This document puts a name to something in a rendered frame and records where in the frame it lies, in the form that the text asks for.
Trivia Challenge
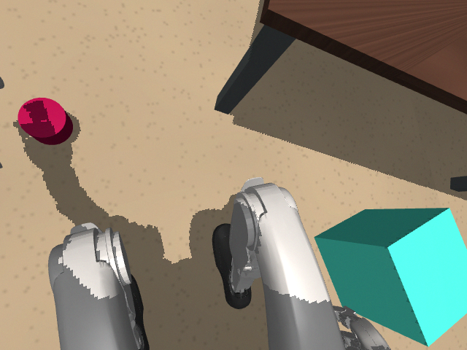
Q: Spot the left robot foot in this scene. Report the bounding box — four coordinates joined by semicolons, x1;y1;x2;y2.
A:
130;274;150;350

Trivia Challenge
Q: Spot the coffee table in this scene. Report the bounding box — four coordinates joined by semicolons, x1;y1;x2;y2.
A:
215;0;467;192

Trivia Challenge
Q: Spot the right robot hand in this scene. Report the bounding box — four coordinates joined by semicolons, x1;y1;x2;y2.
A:
333;306;391;350

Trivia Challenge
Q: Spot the right robot foot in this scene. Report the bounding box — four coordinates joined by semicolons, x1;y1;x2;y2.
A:
212;223;252;309

